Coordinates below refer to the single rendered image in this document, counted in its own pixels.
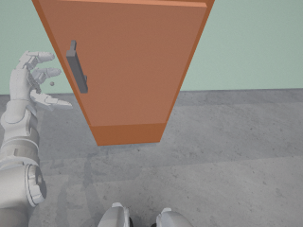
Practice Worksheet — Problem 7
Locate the left robot forearm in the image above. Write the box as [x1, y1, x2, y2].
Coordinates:
[0, 99, 40, 171]

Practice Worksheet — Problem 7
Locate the robot left hand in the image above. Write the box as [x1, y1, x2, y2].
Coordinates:
[9, 50, 73, 112]

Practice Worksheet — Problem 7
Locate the robot shin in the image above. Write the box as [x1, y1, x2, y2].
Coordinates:
[112, 202, 124, 208]
[161, 207, 171, 215]

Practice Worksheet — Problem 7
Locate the handle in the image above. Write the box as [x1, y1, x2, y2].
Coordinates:
[65, 40, 88, 94]

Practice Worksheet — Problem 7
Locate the cupboard door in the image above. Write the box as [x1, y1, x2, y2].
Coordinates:
[39, 0, 207, 127]

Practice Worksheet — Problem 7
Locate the left robot upper arm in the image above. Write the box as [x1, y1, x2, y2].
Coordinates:
[0, 164, 47, 227]

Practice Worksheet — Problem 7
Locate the robot left shin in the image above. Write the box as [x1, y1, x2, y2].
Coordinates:
[112, 202, 124, 208]

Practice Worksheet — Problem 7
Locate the robot right shin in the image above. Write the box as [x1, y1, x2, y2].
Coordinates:
[161, 207, 171, 215]

